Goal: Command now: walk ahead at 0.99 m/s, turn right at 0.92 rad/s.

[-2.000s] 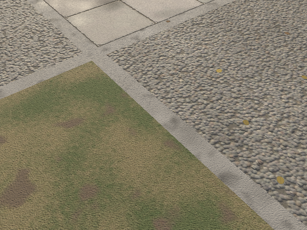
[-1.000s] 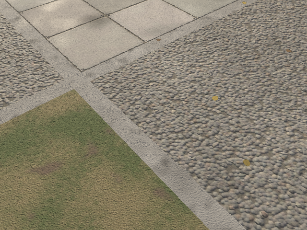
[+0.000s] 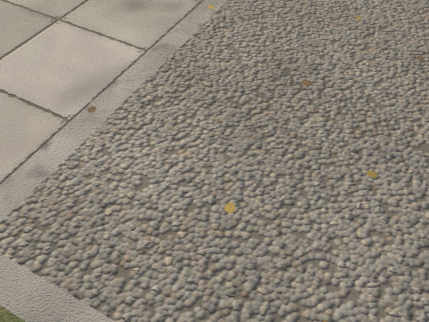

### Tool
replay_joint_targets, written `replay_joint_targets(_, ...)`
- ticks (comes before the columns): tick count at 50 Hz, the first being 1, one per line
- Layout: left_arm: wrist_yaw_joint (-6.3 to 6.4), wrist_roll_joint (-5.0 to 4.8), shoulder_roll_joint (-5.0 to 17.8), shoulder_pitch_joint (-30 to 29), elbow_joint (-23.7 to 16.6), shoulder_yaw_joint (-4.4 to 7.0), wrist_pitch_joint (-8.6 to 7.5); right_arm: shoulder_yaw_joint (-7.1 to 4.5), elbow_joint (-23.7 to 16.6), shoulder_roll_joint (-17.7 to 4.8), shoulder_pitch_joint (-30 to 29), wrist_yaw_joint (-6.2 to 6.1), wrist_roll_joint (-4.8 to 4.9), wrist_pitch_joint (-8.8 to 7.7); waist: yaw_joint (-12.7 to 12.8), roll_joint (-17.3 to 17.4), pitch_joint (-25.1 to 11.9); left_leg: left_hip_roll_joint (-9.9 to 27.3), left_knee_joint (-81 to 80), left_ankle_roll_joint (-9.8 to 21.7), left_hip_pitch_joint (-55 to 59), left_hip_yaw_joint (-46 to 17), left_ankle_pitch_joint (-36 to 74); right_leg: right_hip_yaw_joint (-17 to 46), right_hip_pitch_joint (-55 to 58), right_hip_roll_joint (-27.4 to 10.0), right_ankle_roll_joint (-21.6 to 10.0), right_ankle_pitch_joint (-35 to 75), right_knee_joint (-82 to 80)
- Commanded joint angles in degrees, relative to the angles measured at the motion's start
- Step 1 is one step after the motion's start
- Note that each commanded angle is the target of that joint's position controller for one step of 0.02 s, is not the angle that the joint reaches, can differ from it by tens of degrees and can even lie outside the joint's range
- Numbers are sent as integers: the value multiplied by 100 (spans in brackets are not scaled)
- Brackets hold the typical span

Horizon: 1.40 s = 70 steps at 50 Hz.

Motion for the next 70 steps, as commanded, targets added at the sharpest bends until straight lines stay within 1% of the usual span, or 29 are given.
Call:
replay_joint_targets(1, 150, 76, 743, 796, 10, 194, -46, -70, -1190, -829, -833, 81, -93, -347, -117, 837, -37, 286, 362, 5, -3807, -909, -20, 4708, 2605, -2068, -1004, -875, -3181)
replay_joint_targets(5, 229, -52, 700, 566, -131, 77, -439, 67, -1346, -666, -999, 154, -274, 73, -549, 885, 403, 761, -1445, -430, -2698, -639, 373, 3274, 456, -1271, -728, 372, -3383)
replay_joint_targets(8, 147, -104, 591, 1046, 34, 51, -603, 212, -1583, -411, -1785, 276, -88, 33, -71, 417, 497, 706, -3559, -174, -1999, -158, 2222, 2063, 441, -818, -237, 2323, -3534)
replay_joint_targets(12, 87, -114, 718, 1629, 212, 49, -706, 188, -1727, -509, -2460, 310, 97, 4, 478, 62, 319, 298, -4993, 464, -1951, 284, 3366, 1616, 2267, -1196, 295, 4020, -3844)
replay_joint_targets(15, 233, 77, 1039, 1518, 237, 82, -660, 6, -1589, -918, -1931, 285, 71, -5, 12, -474, -309, -333, -5141, 762, -1588, 456, 2313, 1148, 3604, -1593, 588, 7013, -2815)
replay_joint_targets(17, 339, 308, 1154, 1063, 134, 125, -495, -199, -1011, -1308, -28, 216, 152, 69, -1008, -764, -1156, -663, -4942, 952, -147, 370, 1584, 855, 3636, -1759, 699, 8098, -671)
replay_joint_targets(18, 368, 323, 1158, 581, -5, 129, -439, -323, -635, -1497, 1239, 160, 115, 127, -1739, -536, -1485, -455, -5036, 1117, 1162, 113, 1242, 568, 2662, -1543, 771, 7305, 1279)
replay_joint_targets(19, 289, 260, 415, 468, -268, -59, -519, -449, -469, -1869, 1717, 109, 24, 193, -1574, 705, -1622, 430, -4740, 1514, 2500, -1516, 178, 563, 545, -793, 930, 2905, 3815)
replay_joint_targets(20, 115, -13, 126, 1257, -499, -191, -670, -476, -463, -1997, 1120, 212, -19, 211, -569, 2244, -2066, 1449, -6306, 2417, 3503, -5296, -642, 1206, -1621, -47, 1157, -658, 4935)
replay_joint_targets(22, 153, 107, 572, 280, -647, -254, -775, -398, -681, -1288, 304, 274, 60, 173, -618, 98, -978, 1277, -6802, 2171, 2136, -4455, -856, 1615, -1926, -922, 1021, 417, 4273)
replay_joint_targets(23, 151, 188, 519, 36, -742, -291, -771, -357, -596, -1123, 298, 263, 60, 148, -453, -388, -575, 1027, -6896, 1972, 1291, -3913, -333, 1520, -1641, -1127, 1057, 487, 3704)
replay_joint_targets(26, 75, 397, 300, -77, -1062, -419, -487, -271, -398, -1076, 444, 177, 155, 18, -29, -68, -6, 430, -7141, 1865, -88, -3069, 446, 1372, -1363, -1408, 1368, 179, 2842)
replay_joint_targets(30, -39, 244, 220, -1417, -1694, -588, -429, -340, -496, -1243, 625, 181, 183, -78, -319, 192, 497, -32, -7638, 1692, -1163, -2450, 1513, 858, -897, -1392, 1655, 1433, 629)
replay_joint_targets(35, -8, 119, 203, -1979, -1946, -629, -466, -455, -450, -1450, 1097, 166, 273, -34, -771, 498, 37, 22, -7057, 1242, 50, -2478, 3796, 786, -187, -973, 1502, 2567, -923)
replay_joint_targets(38, 147, 98, 657, -1068, -1736, -431, -514, -520, -514, -1726, 923, 96, 212, -23, -283, 520, -769, 31, -5482, 883, 594, -2510, 5515, 875, 1323, -651, 1328, 1682, -1396)
replay_joint_targets(39, 236, 69, 869, -74, -1506, -318, -543, -564, -597, -1918, 618, 121, 193, -44, 316, 544, -1291, -97, -4291, 784, 253, -2463, 5318, 1015, 2459, -861, 1248, 1416, -1416)
replay_joint_targets(40, 369, 157, 1231, 1186, -1288, -148, -553, -491, -738, -1612, 379, 144, 157, -112, 864, 320, -2023, -287, -2738, 777, -551, -2259, 4119, 1678, 3899, -1666, 1093, 123, -1128)
replay_joint_targets(41, 423, 429, 1585, 1635, -1194, -29, -535, -244, -961, -579, 717, 118, 336, -134, 588, -1225, -2711, -866, -881, 710, -2280, -1574, -553, 4072, 5369, -3465, 718, -1315, -1569)
replay_joint_targets(42, 333, 305, 1675, 1282, -1184, 57, -472, -179, -1194, -886, 895, 96, 402, -47, 278, -1968, -3108, -644, 19, 732, -3086, -1204, -602, 6047, 5311, -3843, 338, -2048, -2359)
replay_joint_targets(43, 301, 262, 944, 699, -1286, -53, -444, -230, -1051, -1183, 297, 75, 234, 55, 308, -937, -2008, -230, -28, 727, -3433, -1036, 82, 5061, 4405, -3388, 452, -2287, -2523)
replay_joint_targets(45, 272, 260, 474, 540, -1066, -164, -455, -232, -1092, -1103, -302, 229, 61, 169, 210, -61, -848, 83, -471, 625, -3300, -896, 467, 3350, 3039, -2897, 638, -431, -2638)
replay_joint_targets(50, 147, -2, 202, 903, -432, -221, -659, -56, -1718, -642, -1124, 477, -41, 467, -184, -375, -141, 475, -857, 560, -3615, -647, 750, 1203, 2160, -2506, 968, 2003, -3081)
replay_joint_targets(56, 114, 50, 701, 1011, -158, -172, -773, 156, -2067, -676, -2070, 654, -44, 344, -265, -27, 565, -32, -3686, 799, -2104, 140, 2334, -231, 1402, -2122, 942, 3595, -4117)
replay_joint_targets(60, 263, 78, 1482, 1342, -13, -46, -520, -3, -1623, -1173, -949, 494, -134, 248, -992, -563, -448, -863, -4240, 1192, -443, 390, 1148, -397, 2711, -2435, 886, 7945, -1685)
replay_joint_targets(62, 293, 94, 1306, 1210, -148, -89, -411, -292, -983, -1746, 912, 283, -190, 270, -1697, -249, -1439, -354, -4685, 1411, 2260, -593, 529, -367, 1194, -2058, 932, 5182, 1882)
replay_joint_targets(63, 158, -34, 412, 1835, -498, -266, -449, -445, -1152, -2385, 415, 189, -153, 323, -652, 1679, -2121, 1496, -5169, 1882, 3797, -3667, 244, -68, -1078, -1038, 1247, -841, 4430)
replay_joint_targets(64, 172, -68, 901, 1259, -752, -219, -528, -484, -1303, -2318, 577, 170, -48, 340, -1057, 741, -2764, 1704, -5979, 2189, 3933, -4901, 54, 1085, -1799, -928, 1129, -595, 5021)
replay_joint_targets(66, 174, -132, 634, 771, -738, -305, -548, -360, -957, -1680, 267, 86, -40, 198, -661, -30, -740, 1488, -6435, 1852, 1955, -3319, 904, 1193, -2039, -1410, 1062, 10, 4166)
replay_joint_targets(70, -11, 49, 292, 1062, -438, -330, -121, -131, -765, -988, -88, 114, 9, -142, 32, 139, 22, 1011, -7265, 1333, -97, -1741, 1145, 1448, -1070, -1727, 1141, 150, 2927)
